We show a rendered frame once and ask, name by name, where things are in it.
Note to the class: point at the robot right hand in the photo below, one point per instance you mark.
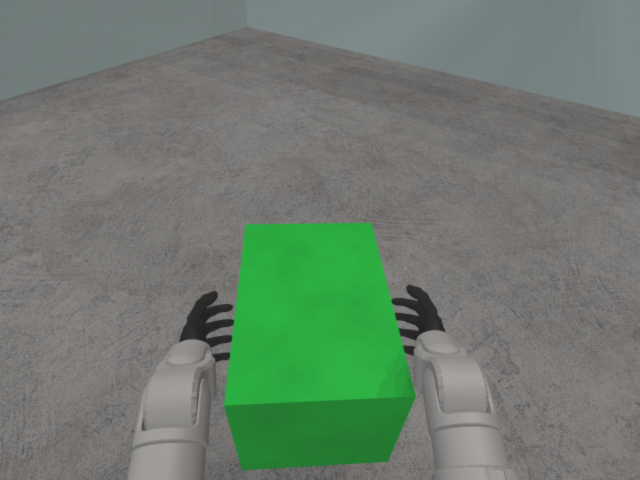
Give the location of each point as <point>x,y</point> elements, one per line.
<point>427,320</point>

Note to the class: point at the robot left hand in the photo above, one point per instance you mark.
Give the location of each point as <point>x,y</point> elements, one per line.
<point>197,328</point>

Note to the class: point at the right robot forearm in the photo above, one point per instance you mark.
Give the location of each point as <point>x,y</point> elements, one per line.
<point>461,416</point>

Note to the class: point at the left robot forearm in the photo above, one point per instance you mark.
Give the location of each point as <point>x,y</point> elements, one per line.
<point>172,427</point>

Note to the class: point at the carton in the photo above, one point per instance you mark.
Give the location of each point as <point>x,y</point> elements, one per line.
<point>317,371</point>

